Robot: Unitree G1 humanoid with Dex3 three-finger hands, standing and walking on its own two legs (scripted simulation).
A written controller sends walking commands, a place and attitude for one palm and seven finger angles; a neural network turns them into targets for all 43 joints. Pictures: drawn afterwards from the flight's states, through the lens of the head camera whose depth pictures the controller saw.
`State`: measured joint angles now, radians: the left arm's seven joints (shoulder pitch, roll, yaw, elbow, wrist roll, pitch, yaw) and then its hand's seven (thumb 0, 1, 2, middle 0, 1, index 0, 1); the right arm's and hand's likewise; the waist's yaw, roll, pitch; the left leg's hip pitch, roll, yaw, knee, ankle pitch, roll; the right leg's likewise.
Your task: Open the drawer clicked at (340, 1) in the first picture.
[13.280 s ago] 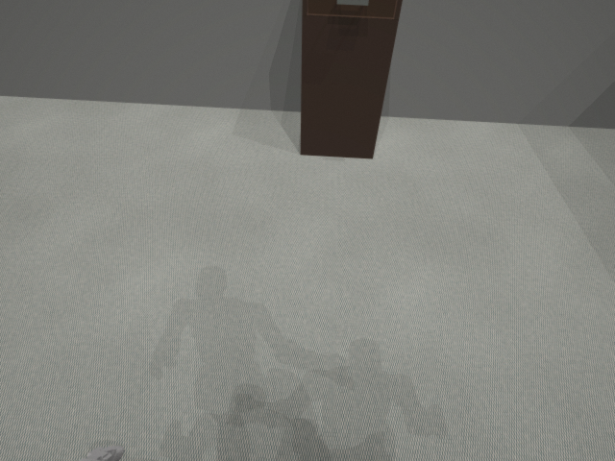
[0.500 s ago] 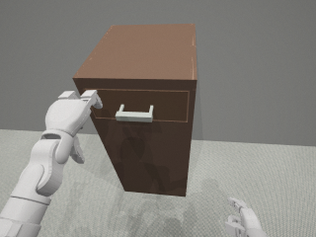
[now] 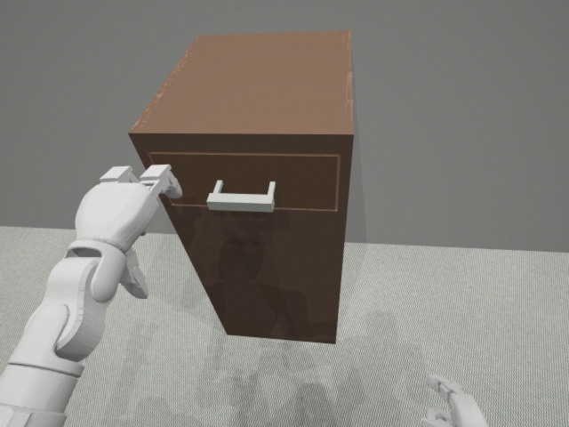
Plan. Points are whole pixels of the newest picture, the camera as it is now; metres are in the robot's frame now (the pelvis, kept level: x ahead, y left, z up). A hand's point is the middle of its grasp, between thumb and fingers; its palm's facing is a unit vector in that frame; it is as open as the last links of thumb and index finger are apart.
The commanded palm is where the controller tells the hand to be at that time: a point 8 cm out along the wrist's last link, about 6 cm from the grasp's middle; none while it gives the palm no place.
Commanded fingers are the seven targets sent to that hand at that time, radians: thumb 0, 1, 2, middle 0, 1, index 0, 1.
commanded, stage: move the hooked fingers above the handle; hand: left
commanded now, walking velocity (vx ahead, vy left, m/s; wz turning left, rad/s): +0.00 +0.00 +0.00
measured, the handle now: (243, 194) +0.51 +0.16 +0.01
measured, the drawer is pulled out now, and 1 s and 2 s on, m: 0.00 0.00 0.00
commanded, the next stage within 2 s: none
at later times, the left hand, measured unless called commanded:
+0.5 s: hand (185, 222) +0.36 +0.20 +0.10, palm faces +0.01 -0.05 -1.00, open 13.8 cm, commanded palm +0.34 +0.21 +0.16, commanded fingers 0.00 -0.50 0.30 -0.30 -1.20 -0.30 -1.20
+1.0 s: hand (215, 206) +0.41 +0.17 +0.08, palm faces +0.03 -0.06 -1.00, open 13.8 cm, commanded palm +0.39 +0.19 +0.15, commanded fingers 0.00 -0.50 0.30 -0.30 -1.20 -0.30 -1.20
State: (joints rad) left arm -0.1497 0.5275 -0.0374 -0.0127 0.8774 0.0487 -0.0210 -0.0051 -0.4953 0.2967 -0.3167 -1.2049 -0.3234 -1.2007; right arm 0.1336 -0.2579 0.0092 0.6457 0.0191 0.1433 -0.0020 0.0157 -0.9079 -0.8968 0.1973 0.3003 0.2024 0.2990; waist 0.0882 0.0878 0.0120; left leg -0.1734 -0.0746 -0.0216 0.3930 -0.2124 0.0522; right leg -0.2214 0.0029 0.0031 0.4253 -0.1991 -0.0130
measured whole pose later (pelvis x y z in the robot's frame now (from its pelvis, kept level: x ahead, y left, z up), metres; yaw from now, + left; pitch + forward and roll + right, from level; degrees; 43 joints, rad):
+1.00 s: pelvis +0.03 -0.02 -0.01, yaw -1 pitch +5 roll +1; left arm -0.41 0.43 -0.15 0.35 0.96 0.04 0.07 0.00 -0.49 0.30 -0.32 -1.20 -0.32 -1.20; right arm 0.17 -0.25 -0.01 0.65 0.03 0.15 -0.04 0.01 -0.91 -0.90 0.20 0.30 0.20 0.30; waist 0.04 0.06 -0.05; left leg -0.28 -0.05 -0.01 0.48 -0.29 0.03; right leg -0.35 0.03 0.01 0.53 -0.28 -0.04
